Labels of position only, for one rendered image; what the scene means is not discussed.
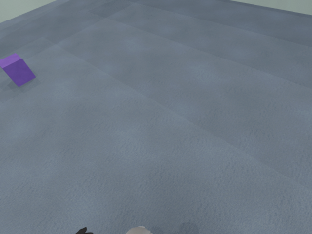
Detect carton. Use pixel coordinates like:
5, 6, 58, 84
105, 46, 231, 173
0, 53, 36, 87

